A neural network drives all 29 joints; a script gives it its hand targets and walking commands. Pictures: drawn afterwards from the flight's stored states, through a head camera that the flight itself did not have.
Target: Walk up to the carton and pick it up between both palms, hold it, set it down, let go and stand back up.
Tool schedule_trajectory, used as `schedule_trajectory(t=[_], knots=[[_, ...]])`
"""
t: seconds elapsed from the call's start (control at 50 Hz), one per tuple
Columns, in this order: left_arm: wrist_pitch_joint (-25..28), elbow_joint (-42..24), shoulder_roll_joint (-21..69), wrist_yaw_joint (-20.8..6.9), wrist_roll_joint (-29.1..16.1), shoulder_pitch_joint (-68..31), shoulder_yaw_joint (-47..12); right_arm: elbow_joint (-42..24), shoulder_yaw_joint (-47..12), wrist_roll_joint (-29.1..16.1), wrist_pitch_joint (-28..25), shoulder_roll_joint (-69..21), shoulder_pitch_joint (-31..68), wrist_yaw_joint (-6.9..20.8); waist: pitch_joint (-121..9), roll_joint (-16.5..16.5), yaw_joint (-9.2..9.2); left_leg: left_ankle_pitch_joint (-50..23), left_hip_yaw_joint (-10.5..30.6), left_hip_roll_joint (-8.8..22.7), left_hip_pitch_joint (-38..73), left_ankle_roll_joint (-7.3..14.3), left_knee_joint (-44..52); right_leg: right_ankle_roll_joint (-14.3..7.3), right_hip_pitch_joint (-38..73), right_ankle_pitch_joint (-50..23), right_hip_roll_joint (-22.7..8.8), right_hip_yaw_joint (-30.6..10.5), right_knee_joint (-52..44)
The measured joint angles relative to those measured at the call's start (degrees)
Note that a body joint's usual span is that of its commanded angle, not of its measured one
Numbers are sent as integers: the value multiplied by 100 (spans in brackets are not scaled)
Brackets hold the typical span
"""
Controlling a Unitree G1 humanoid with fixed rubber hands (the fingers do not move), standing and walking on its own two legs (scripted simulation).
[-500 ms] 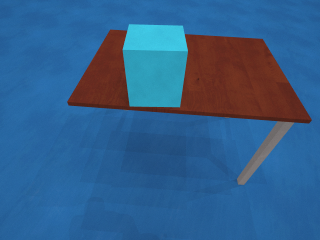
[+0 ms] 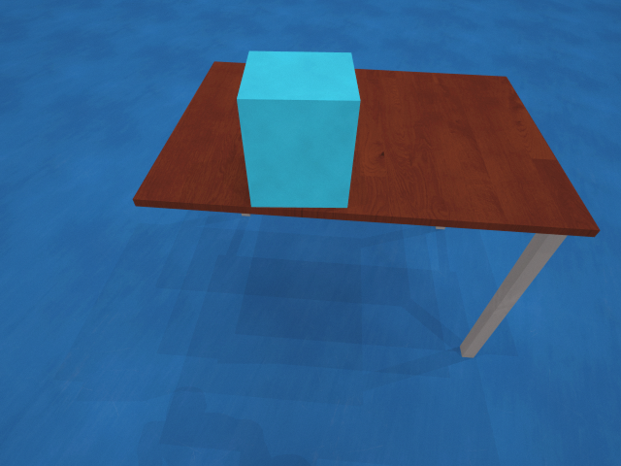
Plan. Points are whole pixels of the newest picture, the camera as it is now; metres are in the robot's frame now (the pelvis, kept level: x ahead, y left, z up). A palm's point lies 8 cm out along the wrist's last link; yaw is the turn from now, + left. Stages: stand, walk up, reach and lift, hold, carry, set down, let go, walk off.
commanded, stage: stand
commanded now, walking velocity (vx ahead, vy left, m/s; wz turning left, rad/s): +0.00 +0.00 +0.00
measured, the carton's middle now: (299, 132) +0.76 +0.02 +0.03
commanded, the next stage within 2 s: walk up in 0.06 s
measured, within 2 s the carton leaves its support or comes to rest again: neither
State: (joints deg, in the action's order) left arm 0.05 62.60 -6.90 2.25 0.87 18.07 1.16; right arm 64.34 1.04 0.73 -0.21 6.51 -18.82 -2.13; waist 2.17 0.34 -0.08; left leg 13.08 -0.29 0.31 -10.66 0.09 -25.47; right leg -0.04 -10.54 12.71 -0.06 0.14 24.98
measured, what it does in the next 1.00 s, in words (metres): walks ahead: left foot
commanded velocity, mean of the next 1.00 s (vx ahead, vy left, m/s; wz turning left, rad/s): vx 0.00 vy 0.00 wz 0.00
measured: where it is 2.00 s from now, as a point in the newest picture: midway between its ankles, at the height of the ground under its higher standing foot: outside the picture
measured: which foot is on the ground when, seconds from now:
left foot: down 0.00-0.42, up 0.44-0.84, down 0.86-1.00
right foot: down 0.00-0.84, up 0.86-1.00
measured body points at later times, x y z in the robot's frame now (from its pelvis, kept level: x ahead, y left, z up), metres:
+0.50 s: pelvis +0.01 -0.03 -0.01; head +0.02 -0.03 +0.44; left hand -0.04 +0.22 -0.15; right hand +0.00 -0.29 -0.16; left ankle +0.01 +0.11 -0.70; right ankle +0.01 -0.12 -0.74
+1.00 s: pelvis +0.17 +0.03 -0.01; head +0.19 +0.04 +0.43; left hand +0.20 +0.29 -0.15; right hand +0.24 -0.24 -0.12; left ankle +0.24 +0.12 -0.74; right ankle +0.14 -0.11 -0.66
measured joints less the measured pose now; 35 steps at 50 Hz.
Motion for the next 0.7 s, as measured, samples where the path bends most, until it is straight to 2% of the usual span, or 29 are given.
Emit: schedule_trajectory(t=[0.24, 0.32, 0.4, 0.44, 0.48, 0.52, 0.56, 0.7], knots=[[-38, 230, 75, -9, 4, 94, -2, 155, -59, 21, -14, -63, -115, -21, -53, -7, 26, -85, -6, -7, -84, -17, 33, -6, -127, -41, -8, -6, 55], [71, -79, 7, -68, 131, 418, 155, -230, 154, 123, -95, 57, -324, 35, -135, -10, 32, 883, -57, -22, -195, 192, -372, -131, -328, 1057, 6, -67, 617], [149, -461, -171, -141, 196, 705, 298, -442, 316, 201, -92, 302, -394, 31, -94, -19, -4, 816, -108, 73, -204, 194, -581, -137, -445, 1225, -19, 143, 1023], [224, -647, -230, -151, 213, 860, 360, -505, 351, 188, 4, 478, -391, 36, -65, -102, 14, 1381, -49, 168, -341, 178, -1088, -198, -333, 896, 62, 242, 903], [282, -735, -288, -87, 261, 989, 384, -668, 361, 184, 110, 595, -353, 70, -12, -108, 126, 1620, 66, 114, -788, 114, -2196, -288, -254, 521, 102, 270, 839], [267, -703, -302, -29, 285, 1112, 349, -895, 363, 192, 147, 712, -274, 138, 41, -161, 186, 1200, 84, 130, -1224, 32, -3010, -308, -50, 480, 142, 267, 614], [264, -697, -311, -18, 301, 1232, 306, -1100, 371, 231, 112, 795, -182, 206, 78, -204, 208, 804, 27, 221, -1523, -32, -3235, -279, 199, 405, 161, 244, 275], [376, -925, -359, -99, 272, 1527, 197, -1795, 305, 217, 57, 781, 166, 336, 192, -188, 329, 21, -99, 433, -1926, -111, -2277, -205, 725, 472, 95, 115, -177]])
